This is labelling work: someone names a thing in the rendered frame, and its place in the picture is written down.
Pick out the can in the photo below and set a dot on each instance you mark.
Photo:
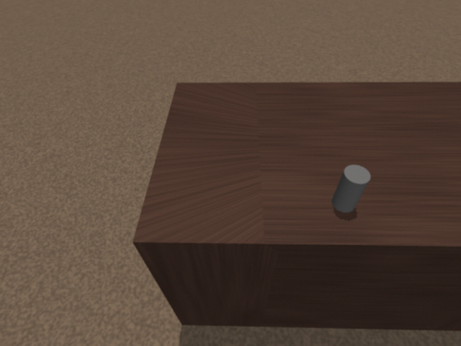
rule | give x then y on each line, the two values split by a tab
350	188

